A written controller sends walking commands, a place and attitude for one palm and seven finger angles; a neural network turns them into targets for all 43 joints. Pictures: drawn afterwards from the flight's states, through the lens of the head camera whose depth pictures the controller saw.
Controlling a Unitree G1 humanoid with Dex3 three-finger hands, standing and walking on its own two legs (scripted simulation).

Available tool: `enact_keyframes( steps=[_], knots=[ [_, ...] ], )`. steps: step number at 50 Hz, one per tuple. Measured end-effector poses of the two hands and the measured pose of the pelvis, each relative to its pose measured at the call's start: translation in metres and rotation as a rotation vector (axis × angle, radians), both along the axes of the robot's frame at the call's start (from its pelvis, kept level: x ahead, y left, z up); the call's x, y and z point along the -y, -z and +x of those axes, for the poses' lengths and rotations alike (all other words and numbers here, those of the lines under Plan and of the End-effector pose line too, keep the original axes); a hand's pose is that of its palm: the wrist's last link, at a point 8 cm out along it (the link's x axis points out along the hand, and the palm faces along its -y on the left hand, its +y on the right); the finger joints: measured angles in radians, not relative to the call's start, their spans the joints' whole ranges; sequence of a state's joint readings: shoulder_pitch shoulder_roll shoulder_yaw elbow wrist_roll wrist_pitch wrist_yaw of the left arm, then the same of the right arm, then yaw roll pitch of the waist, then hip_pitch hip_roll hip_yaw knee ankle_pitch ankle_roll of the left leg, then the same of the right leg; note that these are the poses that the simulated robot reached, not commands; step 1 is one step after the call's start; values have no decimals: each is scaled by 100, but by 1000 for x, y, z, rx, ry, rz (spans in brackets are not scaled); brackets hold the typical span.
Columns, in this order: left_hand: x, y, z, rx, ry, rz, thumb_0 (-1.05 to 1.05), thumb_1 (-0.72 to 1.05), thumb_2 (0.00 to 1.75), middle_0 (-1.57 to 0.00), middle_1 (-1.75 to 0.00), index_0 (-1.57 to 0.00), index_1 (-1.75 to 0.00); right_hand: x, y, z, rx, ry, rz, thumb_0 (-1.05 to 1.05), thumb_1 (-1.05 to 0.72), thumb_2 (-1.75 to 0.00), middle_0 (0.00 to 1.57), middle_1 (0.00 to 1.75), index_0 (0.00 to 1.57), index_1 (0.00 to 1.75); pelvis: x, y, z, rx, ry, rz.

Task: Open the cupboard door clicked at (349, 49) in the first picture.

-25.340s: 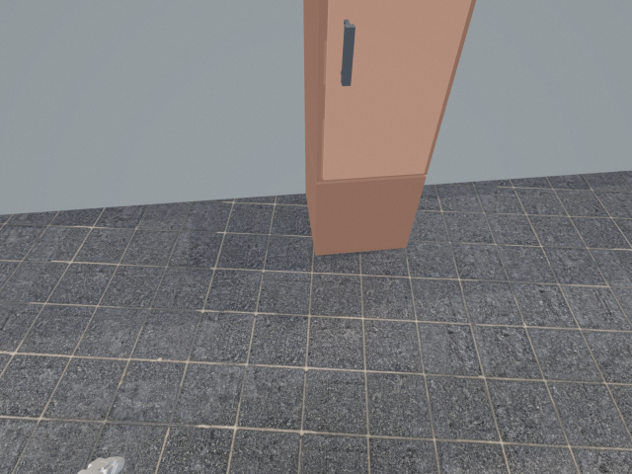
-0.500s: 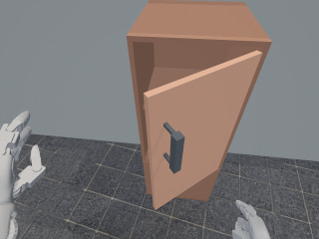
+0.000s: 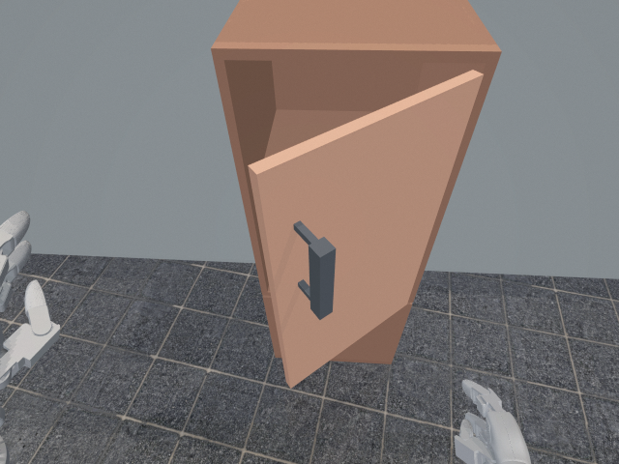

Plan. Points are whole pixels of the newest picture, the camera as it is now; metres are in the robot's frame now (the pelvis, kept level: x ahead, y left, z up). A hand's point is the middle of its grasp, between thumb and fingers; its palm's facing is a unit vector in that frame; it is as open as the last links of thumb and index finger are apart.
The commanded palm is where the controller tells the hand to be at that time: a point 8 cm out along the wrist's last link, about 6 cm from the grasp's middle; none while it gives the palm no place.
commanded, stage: step back with the hand held close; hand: left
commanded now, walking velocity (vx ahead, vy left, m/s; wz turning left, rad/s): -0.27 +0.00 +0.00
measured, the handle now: (312, 271) +0.34 +0.03 +0.08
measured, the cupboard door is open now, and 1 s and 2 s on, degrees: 39 39 39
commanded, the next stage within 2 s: stop stepping back and stand still in 1.02 s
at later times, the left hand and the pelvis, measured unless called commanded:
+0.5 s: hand out of the picture +0.13 +0.28 +0.15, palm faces +0.41 -0.77 -0.48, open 7.4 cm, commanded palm +0.07 +0.32 +0.17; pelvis -0.07 +0.02 -0.02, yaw +0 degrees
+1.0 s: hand out of the picture +0.04 +0.26 +0.16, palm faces +0.41 -0.76 -0.50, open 7.4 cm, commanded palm -0.02 +0.29 +0.17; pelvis -0.16 -0.01 +0.00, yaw +0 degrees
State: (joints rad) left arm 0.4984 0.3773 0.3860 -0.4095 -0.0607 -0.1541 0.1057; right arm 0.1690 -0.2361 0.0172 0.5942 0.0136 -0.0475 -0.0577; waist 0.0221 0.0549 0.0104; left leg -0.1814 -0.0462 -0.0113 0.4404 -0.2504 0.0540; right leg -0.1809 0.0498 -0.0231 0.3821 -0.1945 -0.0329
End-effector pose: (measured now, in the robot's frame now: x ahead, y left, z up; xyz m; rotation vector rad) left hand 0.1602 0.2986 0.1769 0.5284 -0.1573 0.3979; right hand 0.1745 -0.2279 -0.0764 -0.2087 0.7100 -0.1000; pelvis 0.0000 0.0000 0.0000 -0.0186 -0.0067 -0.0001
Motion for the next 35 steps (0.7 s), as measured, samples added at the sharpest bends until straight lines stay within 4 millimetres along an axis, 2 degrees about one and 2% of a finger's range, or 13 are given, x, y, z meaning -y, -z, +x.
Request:
enact_keyframes(
  steps=[5,10,20,26,31,35],
  knots=[
    [9,10,-6,-59,59,8,1,89,90,-21,-30,-21,-30,15,1,-17,-25,65,-32,1,-90,-90,20,30,20,30,-3,2,-10,-19,6,4],
    [4,7,-21,-41,71,44,2,88,90,-22,-30,-22,-30,19,0,-36,-33,98,-55,1,-90,-90,20,30,20,30,-5,6,-24,-19,7,8],
    [-8,7,-55,41,44,57,1,88,90,-21,-30,-21,-30,4,5,-75,-30,77,-59,1,-90,-90,20,30,20,30,-12,13,-57,-20,2,-6],
    [-15,6,-69,81,36,79,1,88,90,-21,-30,-21,-30,-8,9,-96,-40,59,-69,1,-90,-90,20,30,20,30,-18,16,-70,-13,-8,-10],
    [-19,-2,-78,117,16,104,1,88,90,-21,-30,-21,-30,-16,12,-104,-48,31,-50,1,-90,-90,20,30,20,30,-14,15,-75,-43,-18,-7],
    [-9,3,-81,94,39,77,1,88,90,-21,-30,-21,-30,-16,13,-105,-43,2,-30,1,-90,-90,20,30,21,30,-8,13,-92,-67,9,-2]
  ],
)
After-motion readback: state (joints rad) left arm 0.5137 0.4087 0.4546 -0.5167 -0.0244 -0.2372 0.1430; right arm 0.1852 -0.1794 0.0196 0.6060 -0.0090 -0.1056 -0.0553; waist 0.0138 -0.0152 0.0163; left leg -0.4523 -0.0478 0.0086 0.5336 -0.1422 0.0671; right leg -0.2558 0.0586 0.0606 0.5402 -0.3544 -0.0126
